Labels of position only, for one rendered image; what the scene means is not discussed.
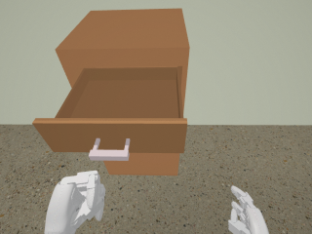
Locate drawer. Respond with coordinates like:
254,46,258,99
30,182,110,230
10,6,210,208
32,67,188,154

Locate robot right hand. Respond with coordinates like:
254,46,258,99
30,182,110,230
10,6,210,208
228,185,269,234

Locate cabinet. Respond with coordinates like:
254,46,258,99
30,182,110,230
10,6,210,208
55,8,190,176

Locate robot left hand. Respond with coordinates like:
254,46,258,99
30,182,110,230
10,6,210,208
44,170,105,234

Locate handle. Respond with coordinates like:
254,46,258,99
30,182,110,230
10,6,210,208
89,138,131,161

